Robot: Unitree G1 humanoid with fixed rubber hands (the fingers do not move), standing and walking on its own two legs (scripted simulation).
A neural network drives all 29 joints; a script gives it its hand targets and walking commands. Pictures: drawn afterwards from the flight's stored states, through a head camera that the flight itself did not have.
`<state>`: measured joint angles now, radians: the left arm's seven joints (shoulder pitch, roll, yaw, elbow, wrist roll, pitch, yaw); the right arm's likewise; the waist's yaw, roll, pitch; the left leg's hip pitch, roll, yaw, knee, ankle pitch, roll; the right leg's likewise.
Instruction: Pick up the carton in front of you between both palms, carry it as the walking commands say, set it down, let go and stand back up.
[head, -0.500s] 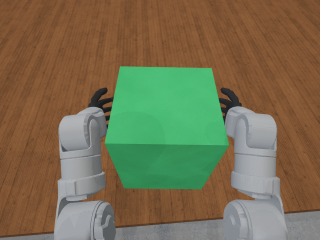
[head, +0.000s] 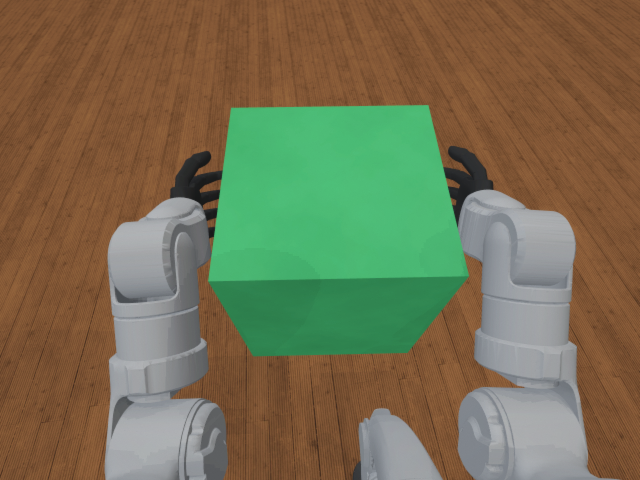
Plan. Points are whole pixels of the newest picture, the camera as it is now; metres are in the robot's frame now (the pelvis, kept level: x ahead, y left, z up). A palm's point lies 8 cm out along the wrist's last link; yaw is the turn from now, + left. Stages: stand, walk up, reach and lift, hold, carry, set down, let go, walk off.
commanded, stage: carry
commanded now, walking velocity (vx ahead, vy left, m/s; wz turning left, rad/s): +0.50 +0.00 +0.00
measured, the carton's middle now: (330, 245) +0.39 -0.03 +0.09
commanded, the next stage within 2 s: none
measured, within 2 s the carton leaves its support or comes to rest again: neither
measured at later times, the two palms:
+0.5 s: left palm out of the picture +0.65 +0.13 +0.32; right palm out of the picture +0.67 -0.17 +0.30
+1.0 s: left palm out of the picture +0.96 +0.10 +0.22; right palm out of the picture +0.96 -0.20 +0.21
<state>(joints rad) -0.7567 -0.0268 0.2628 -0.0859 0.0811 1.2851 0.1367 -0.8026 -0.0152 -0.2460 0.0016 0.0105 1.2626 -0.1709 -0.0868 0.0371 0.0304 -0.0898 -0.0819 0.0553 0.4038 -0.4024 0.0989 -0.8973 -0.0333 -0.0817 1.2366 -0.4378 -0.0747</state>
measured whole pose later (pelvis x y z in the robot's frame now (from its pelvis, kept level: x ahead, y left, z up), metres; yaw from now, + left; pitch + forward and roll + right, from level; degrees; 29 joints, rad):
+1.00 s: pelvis +0.59 -0.05 +0.10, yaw +0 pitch +6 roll +0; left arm -0.76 -0.01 0.29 0.15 0.08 1.26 0.14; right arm -0.75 0.03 -0.26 0.20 -0.05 1.21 -0.14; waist -0.03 0.00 -0.02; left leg -0.11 -0.02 0.09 0.46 -0.43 0.04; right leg -0.55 -0.04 -0.13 0.48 -0.04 -0.03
